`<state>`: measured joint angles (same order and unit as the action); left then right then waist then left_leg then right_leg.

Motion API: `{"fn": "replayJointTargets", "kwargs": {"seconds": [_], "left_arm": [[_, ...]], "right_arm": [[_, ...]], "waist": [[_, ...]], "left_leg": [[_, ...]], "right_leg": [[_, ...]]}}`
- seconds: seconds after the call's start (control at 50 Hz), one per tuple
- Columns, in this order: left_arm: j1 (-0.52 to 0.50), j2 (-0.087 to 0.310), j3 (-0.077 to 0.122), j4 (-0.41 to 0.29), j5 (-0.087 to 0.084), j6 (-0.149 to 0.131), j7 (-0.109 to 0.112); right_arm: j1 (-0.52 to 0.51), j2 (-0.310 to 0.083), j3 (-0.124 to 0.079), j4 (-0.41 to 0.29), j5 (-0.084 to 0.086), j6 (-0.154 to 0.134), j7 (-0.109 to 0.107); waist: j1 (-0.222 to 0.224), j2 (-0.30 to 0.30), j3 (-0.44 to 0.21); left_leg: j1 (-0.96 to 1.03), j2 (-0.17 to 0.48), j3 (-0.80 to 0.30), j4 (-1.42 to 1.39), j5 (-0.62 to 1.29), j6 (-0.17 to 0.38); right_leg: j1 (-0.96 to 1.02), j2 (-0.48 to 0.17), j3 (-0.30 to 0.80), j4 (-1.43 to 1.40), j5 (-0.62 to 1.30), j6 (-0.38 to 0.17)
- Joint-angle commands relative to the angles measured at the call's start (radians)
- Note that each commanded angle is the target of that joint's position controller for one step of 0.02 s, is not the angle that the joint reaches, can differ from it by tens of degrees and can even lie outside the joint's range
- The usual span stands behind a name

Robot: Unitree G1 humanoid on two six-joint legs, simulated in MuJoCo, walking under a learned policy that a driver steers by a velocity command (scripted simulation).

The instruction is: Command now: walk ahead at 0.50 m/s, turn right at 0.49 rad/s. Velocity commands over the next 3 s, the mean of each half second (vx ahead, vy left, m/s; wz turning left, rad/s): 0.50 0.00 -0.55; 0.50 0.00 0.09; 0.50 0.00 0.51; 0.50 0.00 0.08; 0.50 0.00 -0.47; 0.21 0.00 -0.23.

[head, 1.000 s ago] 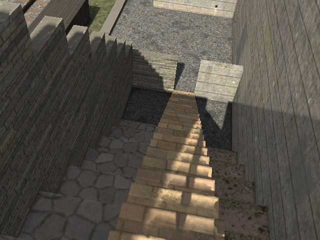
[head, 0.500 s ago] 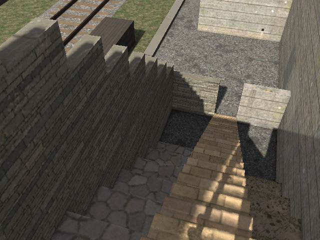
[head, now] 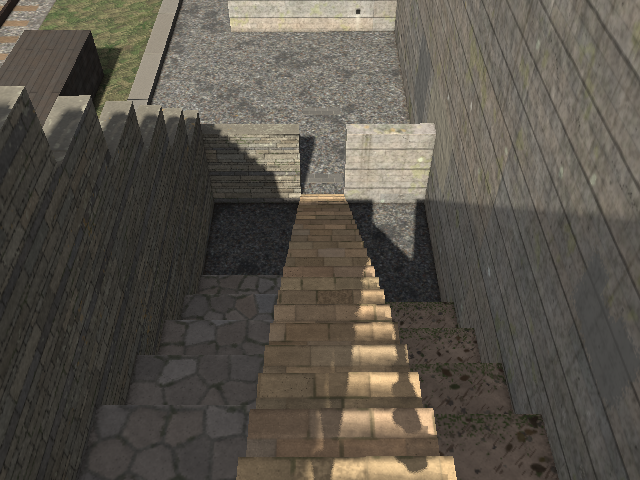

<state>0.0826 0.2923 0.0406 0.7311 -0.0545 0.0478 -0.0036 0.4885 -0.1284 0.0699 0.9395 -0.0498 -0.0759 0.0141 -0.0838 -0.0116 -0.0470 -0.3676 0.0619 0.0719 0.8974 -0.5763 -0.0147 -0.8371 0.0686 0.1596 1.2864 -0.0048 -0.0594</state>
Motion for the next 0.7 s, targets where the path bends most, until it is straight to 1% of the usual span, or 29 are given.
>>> {"fn": "replayJointTargets", "kwargs": {"seconds": [0.02, 0.04, 0.06, 0.1, 0.12, 0.14, 0.16, 0.18, 0.2, 0.22, 0.24, 0.26, 0.28, 0.3, 0.32, 0.34, 0.36, 0.38, 0.4, 0.42, 0.44, 0.46, 0.5, 0.54, 0.58, 0.62, 0.66, 0.68, 0.7], "left_arm": [[-0.052, 0.041, 0.006, -0.063, 0.026, 0.000, -0.040], [-0.067, -0.006, -0.003, -0.070, 0.031, 0.004, -0.052], [-0.049, -0.024, -0.004, -0.063, 0.007, 0.012, -0.053], [0.089, 0.027, 0.025, 0.015, -0.006, 0.048, -0.034], [0.131, 0.069, 0.042, 0.047, -0.005, 0.061, -0.017], [0.285, 0.077, 0.050, 0.096, 0.019, 0.051, -0.026], [0.222, 0.075, 0.050, 0.072, 0.006, 0.030, -0.039], [0.244, 0.037, 0.053, 0.098, -0.002, 0.003, -0.049], [0.452, 0.066, 0.070, 0.193, 0.003, -0.011, -0.052], [0.509, 0.119, 0.040, 0.222, 0.043, -0.039, -0.059], [0.449, 0.156, 0.041, 0.187, 0.036, -0.046, -0.060], [0.403, 0.130, 0.039, 0.161, 0.049, -0.036, -0.043], [0.398, 0.223, 0.062, 0.179, 0.044, -0.033, -0.024], [0.270, 0.090, 0.010, 0.146, 0.075, -0.050, -0.022], [0.153, 0.014, -0.020, 0.103, 0.074, -0.063, -0.014], [0.129, 0.006, -0.034, 0.097, 0.071, -0.060, 0.006], [0.141, 0.008, -0.029, 0.110, 0.074, -0.050, 0.020], [0.165, 0.030, -0.022, 0.138, 0.071, -0.059, 0.024], [0.223, 0.027, -0.028, 0.173, 0.053, -0.072, 0.024], [0.309, -0.014, -0.038, 0.210, 0.050, -0.087, 0.031], [0.335, 0.000, -0.038, 0.206, 0.050, -0.110, 0.035], [0.320, -0.014, -0.041, 0.195, 0.029, -0.106, 0.045], [0.341, -0.057, -0.053, 0.187, 0.041, -0.095, 0.049], [0.286, -0.007, -0.040, 0.147, 0.057, -0.084, 0.054], [0.299, -0.029, -0.044, 0.142, 0.054, -0.072, 0.047], [0.297, -0.056, -0.045, 0.105, 0.035, -0.058, 0.053], [0.242, -0.043, -0.038, 0.097, 0.071, -0.045, 0.062], [0.204, -0.024, -0.032, 0.097, 0.066, -0.050, 0.047], [0.217, -0.042, -0.035, 0.108, 0.019, -0.061, 0.039]], "right_arm": [[-0.055, -0.127, -0.024, -0.083, 0.030, -0.038, -0.051], [-0.045, -0.140, -0.033, -0.056, 0.048, -0.031, -0.056], [-0.052, -0.167, -0.045, -0.043, 0.047, -0.023, -0.050], [-0.116, -0.194, -0.059, -0.060, 0.028, -0.020, -0.020], [-0.123, -0.152, -0.053, -0.061, 0.030, -0.014, -0.008], [-0.172, -0.166, -0.053, -0.067, 0.034, -0.009, 0.011], [-0.135, -0.162, -0.058, -0.067, 0.057, 0.020, 0.003], [-0.091, -0.191, -0.079, -0.028, 0.049, 0.037, -0.016], [-0.114, -0.231, -0.101, -0.052, 0.030, 0.028, -0.024], [-0.141, -0.142, -0.094, -0.161, 0.012, 0.012, -0.034], [-0.080, -0.150, -0.088, -0.231, 0.043, -0.009, -0.038], [-0.114, -0.207, -0.091, -0.247, 0.062, -0.007, -0.035], [-0.182, -0.154, -0.069, -0.303, 0.107, -0.014, -0.034], [-0.262, -0.212, -0.093, -0.265, 0.129, -0.002, -0.051], [-0.282, -0.226, -0.098, -0.262, 0.106, 0.018, -0.065], [-0.236, -0.198, -0.101, -0.232, 0.082, 0.051, -0.075], [-0.179, -0.148, -0.088, -0.222, 0.050, 0.073, -0.080], [-0.076, -0.139, -0.095, -0.173, 0.041, 0.081, -0.070], [-0.124, -0.165, -0.113, -0.182, 0.064, 0.087, -0.069], [-0.219, -0.190, -0.128, -0.213, 0.083, 0.086, -0.063], [-0.308, -0.210, -0.130, -0.234, 0.085, 0.080, -0.056], [-0.315, -0.230, -0.133, -0.254, 0.054, 0.075, -0.046], [-0.340, -0.166, -0.123, -0.258, 0.035, 0.066, -0.032], [-0.290, -0.190, -0.132, -0.240, 0.029, 0.052, -0.012], [-0.158, -0.189, -0.134, -0.178, 0.026, 0.038, 0.022], [-0.199, -0.189, -0.126, -0.190, 0.039, 0.018, 0.024], [-0.085, -0.212, -0.148, -0.156, 0.050, 0.009, 0.031], [0.087, -0.233, -0.164, -0.097, 0.048, 0.001, 0.039], [0.214, -0.185, -0.154, -0.031, 0.049, 0.002, 0.037]], "waist": [[0.039, 0.066, 0.139], [0.021, 0.085, 0.085], [0.024, 0.108, 0.064], [0.072, 0.159, 0.063], [0.088, 0.117, 0.057], [0.161, 0.075, -0.023], [0.123, 0.059, 0.057], [0.145, 0.106, 0.059], [0.249, -0.074, 0.042], [0.173, -0.337, 0.063], [0.109, -0.368, -0.124], [0.116, -0.187, -0.141], [0.100, -0.141, -0.189], [0.064, 0.086, 0.002], [0.024, 0.103, 0.053], [-0.007, 0.112, 0.069], [-0.014, 0.080, -0.006], [-0.036, -0.001, -0.060], [-0.027, 0.003, -0.046], [0.027, -0.043, 0.010], [0.061, -0.035, 0.045], [0.069, -0.035, 0.099], [0.092, -0.067, 0.073], [0.061, -0.077, 0.087], [0.042, -0.116, 0.086], [0.074, -0.089, 0.168], [0.040, -0.130, 0.124], [-0.031, -0.095, 0.072], [-0.059, -0.012, 0.083]], "left_leg": [[-0.124, 0.120, -0.169, -0.229, 0.008, 0.152], [-0.181, 0.096, -0.075, -0.214, 0.031, 0.132], [-0.216, 0.121, -0.079, -0.187, 0.019, 0.131], [-0.220, 0.165, -0.101, -0.058, -0.057, 0.121], [-0.169, 0.152, -0.077, 0.057, -0.069, 0.090], [-0.103, 0.144, -0.052, 0.224, 0.026, 0.053], [0.049, 0.093, 0.043, 0.300, 0.226, 0.012], [0.023, 0.104, 0.024, 0.464, 0.463, 0.013], [-0.255, 0.047, 0.046, 0.860, 0.248, 0.012], [-0.644, -0.071, -0.002, 1.298, -0.305, -0.053], [-0.727, -0.093, -0.150, 1.234, -0.266, -0.049], [-0.831, -0.067, -0.170, 1.225, -0.193, -0.045], [-0.931, -0.052, -0.242, 1.122, -0.115, -0.030], [-0.921, 0.019, -0.313, 0.796, 0.141, -0.023], [-0.823, 0.022, -0.309, 0.717, 0.197, -0.033], [-0.698, -0.012, -0.268, 0.611, 0.275, -0.081], [-0.529, -0.019, -0.241, 0.462, 0.315, -0.091], [-0.341, -0.043, -0.179, 0.486, 0.477, -0.070], [-0.293, -0.075, -0.155, 0.432, 0.564, -0.055], [-0.413, -0.069, -0.219, 0.391, 0.660, -0.036], [-0.552, -0.056, -0.261, 0.316, 0.681, -0.026], [-0.521, -0.051, -0.271, 0.091, 0.817, -0.019], [-0.326, -0.084, -0.233, -0.013, 0.943, -0.016], [-0.155, -0.098, -0.195, -0.003, 1.007, -0.016], [-0.133, -0.091, -0.172, 0.095, 0.947, 0.017], [-0.153, -0.080, -0.148, -0.130, 0.728, 0.005], [0.044, -0.034, -0.139, -0.287, 0.777, 0.009], [0.223, -0.036, -0.079, -0.364, 0.804, 0.018], [0.272, 0.045, -0.091, -0.698, 0.895, 0.063]], "right_leg": [[0.107, -0.020, 0.000, -0.455, 0.398, 0.035], [0.307, 0.001, -0.112, -0.584, 0.463, 0.053], [0.425, 0.000, -0.117, -0.580, 0.463, 0.059], [0.467, -0.014, -0.103, -0.424, 0.436, 0.052], [0.450, -0.029, -0.096, -0.452, 0.439, 0.046], [0.570, -0.025, -0.141, -0.543, 0.466, 0.031], [0.504, -0.036, -0.176, -0.980, 0.256, 0.001], [0.695, -0.033, -0.223, -1.094, 0.294, -0.027], [1.023, -0.038, -0.214, -0.986, 0.481, -0.075], [1.156, -0.157, 0.034, -0.710, 1.033, -0.157], [1.209, -0.252, 0.278, -0.664, 1.077, -0.294], [1.184, -0.328, 0.384, -0.702, 0.700, -0.365], [1.147, -0.467, 0.697, -0.825, 0.096, -0.465], [0.867, -0.472, 0.666, -0.834, -0.039, -0.371], [0.680, -0.432, 0.646, -0.799, -0.003, -0.325], [0.509, -0.356, 0.537, -0.776, 0.067, -0.284], [0.465, -0.262, 0.455, -0.763, 0.056, -0.256], [0.376, -0.178, 0.360, -0.721, 0.140, -0.234], [0.349, -0.133, 0.293, -0.716, 0.162, -0.209], [0.440, -0.137, 0.354, -0.669, 0.074, -0.206], [0.553, -0.152, 0.396, -0.667, 0.019, -0.207], [0.539, -0.080, 0.321, -0.613, -0.077, -0.165], [0.469, -0.031, 0.313, -0.575, -0.181, -0.171], [0.312, -0.026, 0.318, -0.533, -0.288, -0.174], [0.335, -0.027, 0.295, -0.421, -0.281, -0.165], [0.377, -0.005, 0.283, -0.371, -0.326, -0.139], [0.412, 0.000, 0.286, -0.234, -0.197, -0.114], [0.408, 0.019, 0.219, -0.065, 0.005, -0.098], [0.431, 0.056, 0.138, 0.221, -0.051, -0.078]]}}
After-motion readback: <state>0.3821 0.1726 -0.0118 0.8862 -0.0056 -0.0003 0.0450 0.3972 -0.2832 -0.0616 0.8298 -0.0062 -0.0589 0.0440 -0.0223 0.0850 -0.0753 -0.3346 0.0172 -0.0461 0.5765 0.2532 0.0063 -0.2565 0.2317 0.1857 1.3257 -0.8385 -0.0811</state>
